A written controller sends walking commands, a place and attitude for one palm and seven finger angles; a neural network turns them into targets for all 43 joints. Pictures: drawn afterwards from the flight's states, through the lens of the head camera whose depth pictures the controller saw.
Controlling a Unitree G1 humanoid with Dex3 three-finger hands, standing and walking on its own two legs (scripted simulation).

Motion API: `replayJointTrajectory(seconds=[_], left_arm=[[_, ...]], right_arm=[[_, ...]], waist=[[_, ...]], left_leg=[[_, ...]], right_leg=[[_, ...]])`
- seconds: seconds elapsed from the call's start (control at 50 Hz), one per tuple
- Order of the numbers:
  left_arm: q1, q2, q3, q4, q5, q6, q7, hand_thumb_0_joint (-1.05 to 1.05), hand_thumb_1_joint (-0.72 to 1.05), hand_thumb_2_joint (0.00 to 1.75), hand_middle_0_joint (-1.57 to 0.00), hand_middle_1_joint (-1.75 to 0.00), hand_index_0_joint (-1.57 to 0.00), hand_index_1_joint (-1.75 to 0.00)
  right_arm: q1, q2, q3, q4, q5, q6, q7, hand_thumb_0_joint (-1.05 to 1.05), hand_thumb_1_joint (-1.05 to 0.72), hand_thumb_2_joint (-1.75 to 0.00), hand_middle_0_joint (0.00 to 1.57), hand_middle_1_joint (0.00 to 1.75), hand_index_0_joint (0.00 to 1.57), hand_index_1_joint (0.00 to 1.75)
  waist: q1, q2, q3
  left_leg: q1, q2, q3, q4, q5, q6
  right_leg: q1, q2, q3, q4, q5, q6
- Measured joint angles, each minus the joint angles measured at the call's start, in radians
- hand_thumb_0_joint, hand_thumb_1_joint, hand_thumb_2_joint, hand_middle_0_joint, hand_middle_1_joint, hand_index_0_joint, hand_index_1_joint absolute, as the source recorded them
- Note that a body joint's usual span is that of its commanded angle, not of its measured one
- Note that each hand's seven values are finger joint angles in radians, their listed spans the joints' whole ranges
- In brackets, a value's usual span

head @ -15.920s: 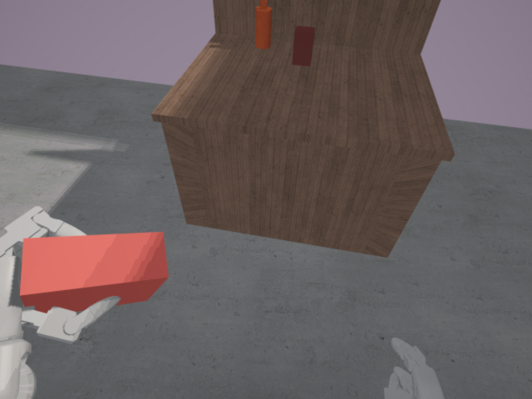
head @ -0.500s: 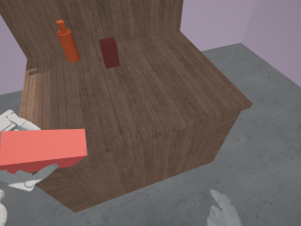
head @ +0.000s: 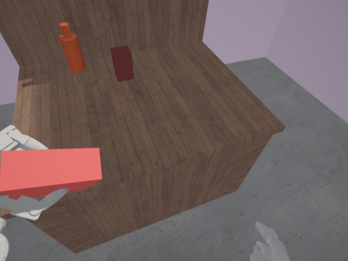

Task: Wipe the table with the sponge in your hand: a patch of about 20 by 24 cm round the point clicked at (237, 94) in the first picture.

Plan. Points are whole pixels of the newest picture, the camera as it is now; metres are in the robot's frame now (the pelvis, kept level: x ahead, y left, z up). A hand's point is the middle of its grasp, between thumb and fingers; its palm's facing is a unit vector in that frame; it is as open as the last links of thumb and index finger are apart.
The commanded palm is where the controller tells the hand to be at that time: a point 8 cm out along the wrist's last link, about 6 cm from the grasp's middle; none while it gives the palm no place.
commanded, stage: come to a stop and stand still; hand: left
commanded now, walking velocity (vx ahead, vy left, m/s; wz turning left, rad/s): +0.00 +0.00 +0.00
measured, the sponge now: (66, 173) +0.23 +0.21 +0.14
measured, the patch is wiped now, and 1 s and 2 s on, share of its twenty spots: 0.00 0.00 0.00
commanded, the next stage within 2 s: look again from close up in 1.30 s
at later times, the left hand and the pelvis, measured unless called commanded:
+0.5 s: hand (13, 159) +0.23 +0.28 +0.18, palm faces +0.45 -0.78 -0.43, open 9.7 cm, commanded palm +0.14 +0.28 +0.18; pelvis -0.02 +0.00 +0.00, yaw +0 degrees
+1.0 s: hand (6, 162) +0.22 +0.29 +0.18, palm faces +0.45 -0.85 -0.27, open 9.7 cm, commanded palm +0.16 +0.32 +0.18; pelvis +0.00 +0.04 +0.01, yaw +0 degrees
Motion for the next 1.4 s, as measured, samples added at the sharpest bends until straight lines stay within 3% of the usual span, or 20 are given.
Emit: replayJointTrajectory(seconds=[0.1, 0.24, 0.42, 0.46, 0.52, 0.58, 0.64, 0.68, 0.74, 0.8, 0.86, 0.92, 1.02, 1.16, 1.24, 1.4], left_arm=[[-0.04, -0.038, -0.032, -0.009, 0.009, 0.017, 0.003, -0.01, -0.46, 1.0, -0.78, -1.35, -0.8, -1.34], [0.016, -0.06, -0.058, -0.006, -0.013, 0.019, -0.017, -0.01, -0.46, 1.0, -0.78, -1.35, -0.8, -1.34], [-0.038, -0.063, -0.054, 0.079, -0.006, 0.052, -0.012, -0.01, -0.46, 1.0, -0.78, -1.35, -0.8, -1.34], [-0.156, 0.019, -0.021, 0.105, 0.047, 0.028, -0.057, -0.01, -0.46, 1.0, -0.78, -1.35, -0.8, -1.34], [-0.264, 0.08, 0.06, 0.15, 0.015, -0.022, -0.048, -0.01, -0.46, 1.0, -0.78, -1.35, -0.8, -1.34], [-0.213, 0.031, 0.066, 0.099, -0.015, -0.033, -0.033, -0.01, -0.46, 1.0, -0.78, -1.35, -0.8, -1.34], [-0.081, -0.022, -0.002, 0.015, -0.017, -0.047, -0.045, -0.01, -0.46, 1.0, -0.78, -1.35, -0.8, -1.34], [-0.012, -0.025, -0.042, -0.008, -0.011, -0.058, -0.061, -0.01, -0.46, 1.0, -0.78, -1.35, -0.8, -1.34], [0.021, 0.007, -0.038, 0.012, -0.003, -0.061, -0.073, -0.01, -0.46, 1.0, -0.78, -1.35, -0.8, -1.34], [-0.032, 0.025, 0.003, 0.064, 0.001, -0.05, -0.065, -0.01, -0.46, 1.0, -0.78, -1.35, -0.8, -1.34], [-0.108, 0.0, 0.028, 0.093, 0.002, -0.037, -0.046, -0.01, -0.46, 1.0, -0.78, -1.35, -0.8, -1.34], [-0.15, -0.053, 0.011, 0.078, 0.007, -0.03, -0.03, -0.01, -0.46, 1.0, -0.78, -1.35, -0.8, -1.34], [-0.144, -0.093, -0.057, 0.043, 0.022, -0.03, -0.036, -0.02, -0.46, 1.0, -0.78, -1.35, -0.8, -1.34], [-0.084, -0.026, -0.023, 0.056, 0.005, -0.017, -0.056, -0.02, -0.46, 1.0, -0.78, -1.35, -0.8, -1.34], [-0.056, -0.021, 0.0, 0.049, -0.006, -0.006, -0.054, -0.02, -0.46, 1.0, -0.78, -1.35, -0.8, -1.34], [-0.049, -0.058, -0.035, 0.029, -0.003, 0.001, -0.046, -0.02, -0.46, 1.0, -0.78, -1.35, -0.8, -1.34]], right_arm=[[-0.02, 0.033, 0.043, 0.011, 0.0, -0.034, 0.02, 0.02, -0.9, -0.9, 0.2, 0.3, 0.2, 0.3], [-0.023, 0.015, 0.051, 0.024, 0.003, -0.015, 0.024, 0.02, -0.9, -0.9, 0.21, 0.3, 0.21, 0.3], [-0.001, -0.038, 0.023, 0.035, 0.005, -0.005, -0.007, 0.02, -0.9, -0.9, 0.21, 0.3, 0.21, 0.3], [0.022, -0.038, 0.003, 0.028, -0.008, -0.036, -0.007, 0.02, -0.9, -0.9, 0.2, 0.3, 0.2, 0.3], [0.004, -0.041, 0.001, 0.025, 0.004, -0.053, 0.019, 0.02, -0.9, -0.9, 0.2, 0.3, 0.2, 0.3], [0.001, -0.054, -0.013, -0.002, 0.01, -0.082, 0.042, 0.02, -0.9, -0.9, 0.2, 0.3, 0.2, 0.3], [0.003, -0.058, -0.019, -0.02, 0.013, -0.098, 0.051, 0.02, -0.9, -0.9, 0.2, 0.3, 0.2, 0.3], [0.007, -0.047, -0.014, -0.024, 0.012, -0.098, 0.046, 0.02, -0.9, -0.9, 0.2, 0.3, 0.2, 0.3], [0.013, -0.016, 0.004, -0.019, 0.011, -0.089, 0.033, 0.02, -0.9, -0.9, 0.2, 0.3, 0.2, 0.3], [0.015, 0.007, 0.025, -0.011, 0.007, -0.087, 0.026, 0.02, -0.9, -0.9, 0.2, 0.3, 0.2, 0.3], [0.007, 0.017, 0.043, -0.001, 0.001, -0.098, 0.03, 0.02, -0.9, -0.9, 0.21, 0.3, 0.2, 0.3], [-0.009, 0.017, 0.053, 0.005, -0.004, -0.11, 0.042, 0.02, -0.9, -0.9, 0.21, 0.3, 0.21, 0.3], [-0.042, 0.014, 0.054, -0.001, -0.011, -0.106, 0.051, 0.02, -0.9, -0.9, 0.21, 0.3, 0.21, 0.3], [-0.051, 0.008, 0.042, -0.032, -0.006, -0.065, 0.041, 0.02, -0.9, -0.9, 0.21, 0.3, 0.21, 0.3], [-0.032, -0.013, 0.03, -0.032, -0.001, -0.051, 0.035, 0.02, -0.9, -0.9, 0.21, 0.3, 0.21, 0.3], [-0.014, -0.039, 0.013, -0.006, 0.003, -0.042, 0.026, 0.02, -0.9, -0.9, 0.2, 0.3, 0.21, 0.3]], waist=[[0.009, 0.04, 0.024], [0.012, 0.094, -0.019], [0.004, 0.055, -0.016], [0.038, 0.04, 0.002], [0.043, 0.012, 0.036], [0.018, 0.015, 0.038], [-0.005, 0.029, 0.015], [-0.01, 0.029, 0.0], [0.0, 0.015, -0.013], [0.026, 0.001, -0.011], [0.051, -0.002, -0.004], [0.065, 0.003, -0.003], [0.05, 0.013, -0.015], [0.01, 0.021, -0.024], [0.013, 0.021, -0.021], [0.029, 0.03, -0.012]], left_leg=[[-0.009, 0.013, -0.023, 0.015, 0.009, -0.007], [-0.031, 0.028, -0.051, 0.029, -0.005, -0.019], [-0.01, 0.015, -0.05, -0.021, 0.03, -0.005], [-0.042, 0.021, -0.064, 0.003, 0.028, 0.0], [-0.048, 0.02, -0.065, 0.005, 0.03, -0.002], [-0.033, 0.003, -0.041, -0.013, 0.035, 0.013], [-0.025, -0.018, -0.022, -0.02, 0.029, 0.035], [-0.021, -0.03, -0.017, -0.023, 0.025, 0.044], [-0.015, -0.042, -0.022, -0.03, 0.024, 0.05], [-0.011, -0.048, -0.033, -0.032, 0.025, 0.052], [-0.007, -0.048, -0.042, -0.034, 0.025, 0.051], [0.0, -0.045, -0.045, -0.036, 0.022, 0.052], [0.009, -0.043, -0.041, -0.045, 0.019, 0.052], [0.013, -0.034, -0.042, -0.053, 0.015, 0.045], [0.014, -0.032, -0.045, -0.054, 0.014, 0.042], [0.02, -0.03, -0.05, -0.053, 0.016, 0.039]], right_leg=[[0.034, 0.021, -0.012, -0.079, 0.149, -0.017], [0.041, 0.052, -0.016, -0.133, 0.175, -0.038], [0.057, 0.045, -0.008, -0.174, 0.197, -0.025], [0.042, 0.054, -0.018, -0.182, 0.208, -0.026], [0.03, 0.058, -0.005, -0.18, 0.218, -0.027], [0.03, 0.039, 0.017, -0.178, 0.218, -0.009], [0.028, 0.017, 0.035, -0.169, 0.209, 0.01], [0.028, 0.005, 0.039, -0.163, 0.2, 0.018], [0.033, -0.006, 0.034, -0.16, 0.19, 0.022], [0.042, -0.011, 0.023, -0.163, 0.186, 0.02], [0.057, -0.01, 0.014, -0.18, 0.192, 0.021], [0.074, -0.007, 0.011, -0.204, 0.202, 0.026], [0.088, -0.004, 0.015, -0.229, 0.209, 0.029], [0.099, 0.005, 0.015, -0.254, 0.215, 0.027], [0.102, 0.008, 0.012, -0.258, 0.215, 0.024], [0.107, 0.01, 0.007, -0.253, 0.213, 0.021]])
